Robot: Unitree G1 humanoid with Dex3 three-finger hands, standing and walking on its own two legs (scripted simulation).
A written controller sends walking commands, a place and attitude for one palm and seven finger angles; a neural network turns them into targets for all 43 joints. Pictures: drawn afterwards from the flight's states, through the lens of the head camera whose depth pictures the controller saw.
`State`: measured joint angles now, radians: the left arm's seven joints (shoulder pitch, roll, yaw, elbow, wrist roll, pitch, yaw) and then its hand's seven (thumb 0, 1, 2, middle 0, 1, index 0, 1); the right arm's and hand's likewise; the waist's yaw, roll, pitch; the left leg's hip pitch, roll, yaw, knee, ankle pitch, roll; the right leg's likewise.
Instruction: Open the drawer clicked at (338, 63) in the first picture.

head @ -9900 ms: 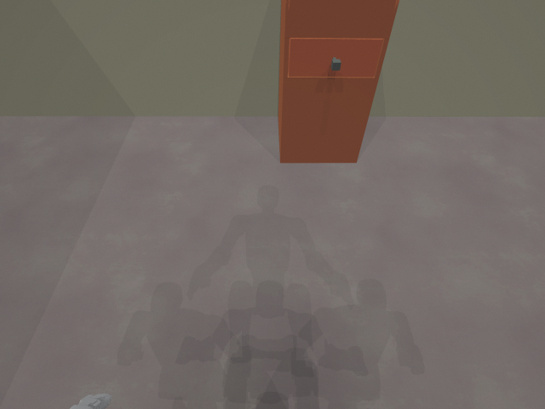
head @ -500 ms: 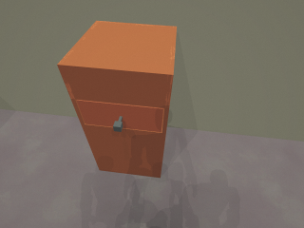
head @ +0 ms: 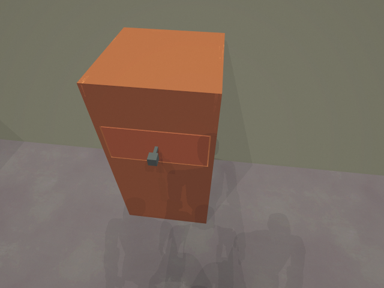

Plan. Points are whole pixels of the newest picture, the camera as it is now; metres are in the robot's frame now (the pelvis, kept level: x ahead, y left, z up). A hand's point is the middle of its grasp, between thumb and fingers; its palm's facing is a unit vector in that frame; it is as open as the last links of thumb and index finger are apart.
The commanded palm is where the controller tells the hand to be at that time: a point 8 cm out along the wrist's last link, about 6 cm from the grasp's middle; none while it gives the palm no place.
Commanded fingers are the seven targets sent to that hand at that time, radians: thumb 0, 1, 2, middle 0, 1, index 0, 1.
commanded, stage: come to a stop and stand still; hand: left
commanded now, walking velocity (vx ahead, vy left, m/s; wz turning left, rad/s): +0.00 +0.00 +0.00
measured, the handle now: (154, 155) +0.58 +0.17 -0.17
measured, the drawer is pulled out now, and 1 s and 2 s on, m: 0.00 0.00 0.00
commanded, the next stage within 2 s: look again from close up in 0.16 s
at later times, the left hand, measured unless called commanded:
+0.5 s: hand out of the picture -0.02 +0.14 -0.18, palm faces +0.07 -0.99 -0.15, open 7.3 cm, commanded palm none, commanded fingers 0.00 0.90 0.90 -0.20 -0.30 -0.20 -0.30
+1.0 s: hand out of the picture -0.01 +0.14 -0.18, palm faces +0.08 -0.99 -0.13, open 7.3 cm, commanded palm none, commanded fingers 0.00 0.90 0.90 -0.20 -0.30 -0.20 -0.30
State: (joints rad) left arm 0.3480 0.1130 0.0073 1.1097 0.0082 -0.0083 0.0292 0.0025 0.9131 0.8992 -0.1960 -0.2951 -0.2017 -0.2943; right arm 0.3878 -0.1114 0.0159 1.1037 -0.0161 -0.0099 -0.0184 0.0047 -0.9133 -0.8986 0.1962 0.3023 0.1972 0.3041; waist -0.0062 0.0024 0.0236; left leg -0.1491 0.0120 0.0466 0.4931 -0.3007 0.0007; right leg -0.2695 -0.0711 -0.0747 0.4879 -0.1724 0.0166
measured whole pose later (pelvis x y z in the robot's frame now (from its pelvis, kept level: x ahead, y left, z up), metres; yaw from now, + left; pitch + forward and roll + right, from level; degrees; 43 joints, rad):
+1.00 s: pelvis +0.02 -0.01 +0.00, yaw -1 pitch -2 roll +0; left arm 0.36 0.09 0.03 1.09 0.02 -0.01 0.02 0.00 0.92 0.90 -0.20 -0.30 -0.20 -0.29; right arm 0.38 -0.10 0.00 1.11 -0.02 -0.01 -0.02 0.00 -0.91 -0.90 0.20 0.30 0.20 0.30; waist 0.01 0.00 0.02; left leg -0.14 0.04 0.05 0.52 -0.34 -0.01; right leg -0.27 -0.04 -0.07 0.52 -0.22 -0.01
